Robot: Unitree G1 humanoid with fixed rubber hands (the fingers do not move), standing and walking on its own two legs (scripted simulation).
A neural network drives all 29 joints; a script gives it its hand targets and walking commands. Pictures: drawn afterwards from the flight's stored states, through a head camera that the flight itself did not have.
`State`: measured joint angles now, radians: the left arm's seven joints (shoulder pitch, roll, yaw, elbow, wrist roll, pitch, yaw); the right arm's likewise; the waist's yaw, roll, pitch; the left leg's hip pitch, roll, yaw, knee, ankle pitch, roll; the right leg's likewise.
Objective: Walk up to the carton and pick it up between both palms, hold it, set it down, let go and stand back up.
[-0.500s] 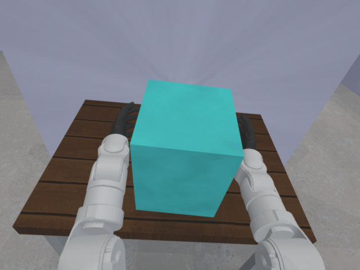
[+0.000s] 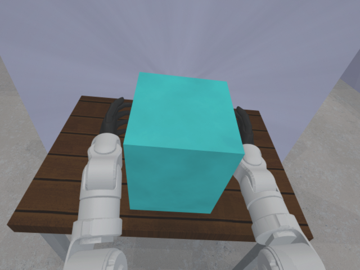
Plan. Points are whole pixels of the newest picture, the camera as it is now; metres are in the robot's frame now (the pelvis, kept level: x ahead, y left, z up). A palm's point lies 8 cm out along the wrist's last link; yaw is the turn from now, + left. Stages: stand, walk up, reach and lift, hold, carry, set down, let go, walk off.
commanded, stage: reach and lift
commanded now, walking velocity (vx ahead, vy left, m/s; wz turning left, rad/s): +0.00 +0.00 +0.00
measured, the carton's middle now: (177, 147) +0.38 -0.01 +0.10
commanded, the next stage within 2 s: hold in 0.92 s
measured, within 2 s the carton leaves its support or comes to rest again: neither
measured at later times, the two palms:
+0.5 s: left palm (104, 131) +0.36 +0.14 +0.16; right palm (240, 140) +0.36 -0.15 +0.15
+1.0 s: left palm (99, 132) +0.35 +0.15 +0.17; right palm (241, 139) +0.35 -0.14 +0.16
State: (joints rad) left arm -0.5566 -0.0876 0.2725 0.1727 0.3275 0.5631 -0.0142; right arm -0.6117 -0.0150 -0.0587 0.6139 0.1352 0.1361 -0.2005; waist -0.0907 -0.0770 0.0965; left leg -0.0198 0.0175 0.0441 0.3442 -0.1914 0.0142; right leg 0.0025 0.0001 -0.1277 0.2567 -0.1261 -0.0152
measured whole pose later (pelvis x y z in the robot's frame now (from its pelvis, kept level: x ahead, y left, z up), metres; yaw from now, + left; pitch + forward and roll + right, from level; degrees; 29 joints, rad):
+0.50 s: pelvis +0.00 +0.00 +0.00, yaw +0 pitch -9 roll -1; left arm -0.55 -0.09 0.27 0.07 0.35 0.64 -0.04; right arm -0.61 -0.02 -0.03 0.56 0.14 0.16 -0.21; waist -0.09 -0.08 0.11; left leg 0.00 0.01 0.05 0.35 -0.20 0.02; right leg 0.03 0.00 -0.12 0.26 -0.13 -0.01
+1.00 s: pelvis -0.01 +0.00 +0.00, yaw +0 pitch -11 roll -1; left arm -0.55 -0.09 0.27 0.01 0.37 0.70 -0.05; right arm -0.61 -0.02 -0.01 0.52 0.14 0.20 -0.21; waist -0.08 -0.08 0.13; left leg 0.02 0.01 0.04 0.35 -0.19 0.02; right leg 0.04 0.00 -0.13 0.27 -0.13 -0.02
